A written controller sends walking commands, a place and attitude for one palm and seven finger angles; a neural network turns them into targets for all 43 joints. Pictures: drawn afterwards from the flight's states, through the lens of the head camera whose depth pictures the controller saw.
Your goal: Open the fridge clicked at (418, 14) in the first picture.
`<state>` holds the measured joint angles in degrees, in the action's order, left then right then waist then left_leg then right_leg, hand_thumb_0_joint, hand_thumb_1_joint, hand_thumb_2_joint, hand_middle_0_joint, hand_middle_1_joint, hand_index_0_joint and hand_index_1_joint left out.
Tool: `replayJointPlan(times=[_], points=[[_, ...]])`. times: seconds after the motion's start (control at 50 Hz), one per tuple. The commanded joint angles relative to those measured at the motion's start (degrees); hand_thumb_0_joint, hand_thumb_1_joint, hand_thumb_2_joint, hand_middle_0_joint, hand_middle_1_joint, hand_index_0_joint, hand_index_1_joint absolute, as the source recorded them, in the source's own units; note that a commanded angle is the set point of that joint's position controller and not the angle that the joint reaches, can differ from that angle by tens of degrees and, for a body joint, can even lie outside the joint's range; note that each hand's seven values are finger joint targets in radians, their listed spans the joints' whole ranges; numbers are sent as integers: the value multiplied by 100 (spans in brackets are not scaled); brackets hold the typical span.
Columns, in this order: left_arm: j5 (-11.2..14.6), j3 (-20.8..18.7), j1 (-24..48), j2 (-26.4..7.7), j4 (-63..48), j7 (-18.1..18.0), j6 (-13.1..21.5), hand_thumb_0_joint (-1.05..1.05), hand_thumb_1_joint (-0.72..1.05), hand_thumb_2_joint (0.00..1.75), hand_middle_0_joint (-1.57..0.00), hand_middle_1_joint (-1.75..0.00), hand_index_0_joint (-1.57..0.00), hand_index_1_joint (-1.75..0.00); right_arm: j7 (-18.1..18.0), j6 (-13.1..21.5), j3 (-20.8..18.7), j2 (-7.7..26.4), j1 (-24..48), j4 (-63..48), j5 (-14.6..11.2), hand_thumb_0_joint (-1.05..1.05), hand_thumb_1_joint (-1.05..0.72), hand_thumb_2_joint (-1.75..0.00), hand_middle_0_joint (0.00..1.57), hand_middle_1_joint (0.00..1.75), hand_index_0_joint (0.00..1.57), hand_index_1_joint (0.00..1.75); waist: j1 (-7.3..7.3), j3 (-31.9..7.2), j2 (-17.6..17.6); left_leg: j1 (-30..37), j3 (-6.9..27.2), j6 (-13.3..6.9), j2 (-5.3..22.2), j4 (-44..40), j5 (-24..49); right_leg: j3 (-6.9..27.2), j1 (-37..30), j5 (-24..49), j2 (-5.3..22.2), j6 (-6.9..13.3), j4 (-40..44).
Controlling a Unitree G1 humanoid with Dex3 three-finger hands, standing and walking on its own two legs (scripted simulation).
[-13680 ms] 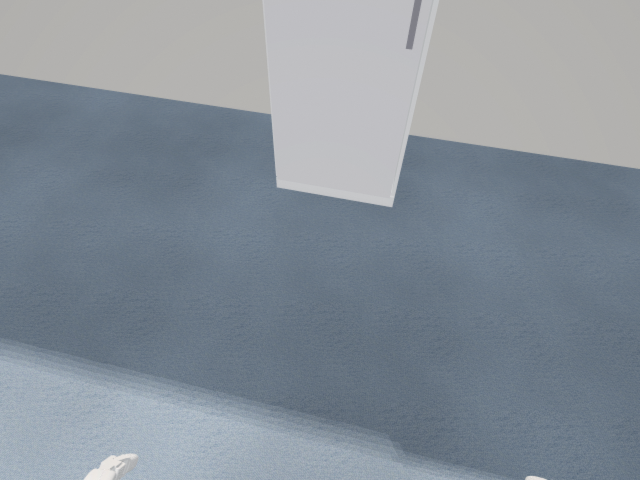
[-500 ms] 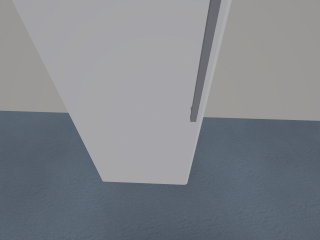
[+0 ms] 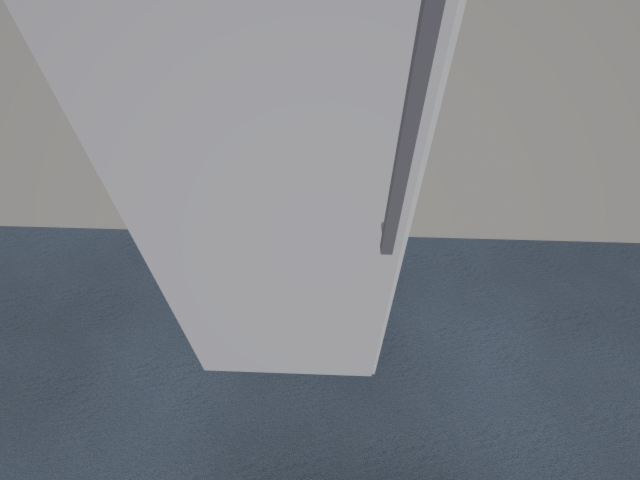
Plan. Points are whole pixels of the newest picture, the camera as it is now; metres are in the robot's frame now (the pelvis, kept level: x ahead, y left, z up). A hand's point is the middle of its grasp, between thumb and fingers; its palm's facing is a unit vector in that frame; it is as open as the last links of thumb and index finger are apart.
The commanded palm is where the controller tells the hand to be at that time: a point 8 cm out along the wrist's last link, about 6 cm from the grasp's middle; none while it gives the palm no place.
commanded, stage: look again from close up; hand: right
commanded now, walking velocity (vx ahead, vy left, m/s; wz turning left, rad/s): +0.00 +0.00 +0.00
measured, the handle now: (404, 136) +0.51 -0.08 +0.18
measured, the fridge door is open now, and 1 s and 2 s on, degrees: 0 0 0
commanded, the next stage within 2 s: raise the hand to about handle height in 0.22 s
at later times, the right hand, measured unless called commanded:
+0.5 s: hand (519, 455) +0.18 -0.22 -0.04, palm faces +0.25 +0.96 -0.15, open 7.6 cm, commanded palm +0.11 -0.27 -0.05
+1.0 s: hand (534, 452) +0.17 -0.22 +0.01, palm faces +0.02 +0.99 -0.11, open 10.1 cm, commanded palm +0.14 -0.28 +0.02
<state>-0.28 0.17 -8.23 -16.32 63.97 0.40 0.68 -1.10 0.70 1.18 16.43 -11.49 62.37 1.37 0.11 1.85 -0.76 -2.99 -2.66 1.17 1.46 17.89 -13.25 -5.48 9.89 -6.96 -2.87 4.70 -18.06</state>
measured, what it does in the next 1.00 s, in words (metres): lowers itself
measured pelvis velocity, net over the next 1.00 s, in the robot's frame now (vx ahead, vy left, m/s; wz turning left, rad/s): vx -0.03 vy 0.04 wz -0.08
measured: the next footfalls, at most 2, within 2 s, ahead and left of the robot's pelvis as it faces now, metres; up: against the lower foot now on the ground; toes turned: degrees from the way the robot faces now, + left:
none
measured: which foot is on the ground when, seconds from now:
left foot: down 0.00-1.00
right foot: down 0.00-1.00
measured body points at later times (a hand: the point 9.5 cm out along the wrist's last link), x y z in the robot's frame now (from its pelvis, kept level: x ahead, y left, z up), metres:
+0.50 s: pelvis -0.02 +0.01 -0.02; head -0.01 +0.00 +0.43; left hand +0.10 +0.26 -0.12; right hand +0.16 -0.27 -0.03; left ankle -0.02 +0.12 -0.75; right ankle +0.04 -0.06 -0.75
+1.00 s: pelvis -0.03 +0.04 -0.07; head +0.00 +0.03 +0.38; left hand +0.18 +0.26 -0.13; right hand +0.17 -0.27 +0.02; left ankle -0.02 +0.12 -0.75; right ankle +0.04 -0.06 -0.75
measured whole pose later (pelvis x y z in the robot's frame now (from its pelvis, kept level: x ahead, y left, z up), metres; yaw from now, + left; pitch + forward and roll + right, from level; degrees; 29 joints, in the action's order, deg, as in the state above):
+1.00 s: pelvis -0.03 +0.04 -0.07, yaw -4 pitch +6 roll +3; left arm 2.0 3.0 -11.7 -15.0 36.5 -6.2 18.6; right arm 26.4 16.6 -17.5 21.9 -13.6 4.5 -19.9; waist -2.7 -2.3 1.6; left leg -32.9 -7.4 -3.4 -3.4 54.0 -27.4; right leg 1.5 41.4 -21.1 0.4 1.7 -56.7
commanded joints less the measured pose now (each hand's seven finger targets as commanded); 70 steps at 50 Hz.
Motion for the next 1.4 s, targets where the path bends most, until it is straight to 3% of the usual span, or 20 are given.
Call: replayJointPlan(times=[0.0,0.28,0.3,0.32,0.34,0.36,0.38,0.4,0.42,0.46,0.54,0.58,0.62,0.66,0.78,0.86,0.96,1.04,1.18,1.38], points=[[-2,-188,39,-1037,-282,-96,114,0,90,90,-20,-30,-20,-30,-64,61,-209,947,-141,-232,-17,0,-90,-90,20,30,20,30,-3,-193,22,-396,504,-187,674,-355,563,1097,-469,615,1073,-288,369],[3,-190,-9,-1040,-236,-112,116,0,90,90,-20,-30,-20,-30,-59,34,-218,923,-179,-175,-25,0,-90,-90,20,30,20,30,8,-142,91,-390,469,-164,673,-357,373,1124,-500,375,1063,-322,507],[-70,-191,-114,-880,-919,-99,241,0,90,90,-20,-30,-20,-30,-101,183,-107,995,-401,-536,50,0,-90,-90,20,30,20,30,-12,321,577,-713,350,-343,501,182,1036,1114,-456,1762,736,-583,59],[183,-240,-594,-973,-2332,-243,819,0,90,90,-20,-30,-20,-30,-191,1066,-2273,2511,3798,-7512,-731,0,-88,-89,20,32,20,32,459,-2646,921,-1026,-44,-312,-263,806,1469,891,-1790,2277,288,-682,-553],[207,-81,-588,-768,-2231,-411,1179,0,90,90,-20,-30,-20,-30,-98,726,-1238,1158,464,-5979,-698,0,-85,-88,20,33,20,33,-10,-2251,1190,-1903,-114,-234,-201,1443,23,1099,-2529,2993,922,-947,-189],[120,-102,-576,-776,-1936,-406,1292,0,90,90,-20,-30,-20,-30,-239,749,-1233,885,413,-5360,-762,0,-83,-87,21,34,21,34,197,-1647,533,-2162,-26,-212,-240,1592,-580,1041,-1899,1931,863,-832,11],[183,-231,-522,-689,-2293,-312,1377,0,90,90,-20,-30,-20,-30,-137,695,-813,162,-200,-5884,-955,0,-81,-86,21,36,21,36,302,-951,485,-2386,-103,-238,-208,1497,-928,1216,-1417,631,855,-652,39],[171,-210,-405,-727,-2563,-285,1488,0,90,90,-20,-30,-20,-30,-2,766,-921,108,-309,-6017,-1038,0,-78,-85,21,37,21,37,252,-461,322,-2336,-129,-286,-194,1456,-906,1154,-613,-418,693,-525,-92],[162,-268,-217,-746,-2788,-267,1615,0,90,90,-20,-30,-20,-30,127,1092,-950,187,258,-6447,-1175,0,-76,-84,21,39,21,39,217,-617,414,-2300,-113,-301,-127,1267,-735,1162,-252,-1230,563,-473,-431],[60,-382,-267,-738,-2866,-270,1681,0,90,90,-20,-30,-20,-30,442,1616,-1608,539,-683,-5953,-1282,0,-71,-82,21,42,21,42,-20,-890,546,-2467,-92,-324,-175,1401,-486,1111,321,-1161,401,-523,-1036],[34,-408,40,-706,-3254,-92,1824,0,90,90,-20,-30,-20,-30,1771,2926,-1995,364,-1784,-4212,-1802,0,-62,-78,22,48,22,48,-246,-30,-1418,-3697,-31,-364,-173,2425,-1625,783,2861,-1679,220,-445,-2521],[85,-438,159,-833,-3703,-71,1929,0,90,90,-20,-30,-20,-30,2658,3287,-2135,858,-1413,-4632,-1968,0,-57,-76,22,51,22,51,-308,-742,-803,-3714,380,-392,-88,2806,-1700,631,3202,-1646,159,-426,-3087],[176,-440,159,-838,-4149,-93,1961,0,90,90,-20,-30,-20,-30,3082,2945,-2535,1434,-1157,-5484,-2185,0,-53,-74,23,54,23,54,-563,-1766,286,-3262,722,-381,-32,2798,-1687,438,2907,-1458,101,-386,-3226],[235,-376,31,-745,-4396,-210,1954,0,90,90,-20,-30,-20,-30,3152,2496,-2740,1601,-687,-6267,-2518,0,-48,-72,23,57,23,57,-484,-2149,534,-3205,733,-300,-98,2639,-1929,533,2526,-1521,145,-332,-3168],[185,-227,-159,-653,-3845,-567,2100,0,90,90,-20,-30,-20,-30,2340,2657,-2403,1379,920,-7678,-2411,0,-34,-66,24,66,24,66,136,-1130,717,-3882,670,-248,-267,2420,-2061,980,2257,-1793,365,-260,-3201],[235,-139,-210,-745,-3512,-751,2217,0,90,90,-20,-30,-20,-30,2517,2417,-2040,1375,680,-7117,-2257,0,-25,-62,25,72,25,72,236,-809,420,-3648,872,-130,-204,2087,-2140,1005,2407,-1776,359,-251,-3198],[300,-115,-116,-735,-3596,-830,2085,0,90,90,-20,-30,-20,-30,2845,1399,-2737,2048,284,-6569,-2308,0,-13,-57,25,80,25,80,-154,-1468,239,-2683,1097,-6,31,1860,-1276,1003,2105,-1068,349,-308,-2976],[311,-96,-44,-620,-3734,-775,2040,0,90,90,-20,-30,-20,-30,2694,1147,-3301,2045,-16,-6912,-2655,0,-4,-53,26,86,26,86,-426,-1922,235,-1997,902,37,46,1983,188,1006,1712,-344,354,-383,-2711],[308,-151,-171,-693,-3634,-668,2129,0,90,90,-20,-30,-20,-30,2526,1352,-2749,1469,36,-7040,-2600,0,13,-46,27,96,27,96,-216,-1348,212,-2387,364,-10,-269,2058,663,937,1197,1,365,-382,-2338],[317,-78,-30,-700,-3585,-822,2048,0,90,90,-20,-30,-20,-30,2295,1042,-2971,2066,1031,-7838,-2373,0,36,-36,29,111,29,111,-320,-1686,744,-2123,-87,-249,-401,1808,14,1261,154,-20,492,-516,-1599]])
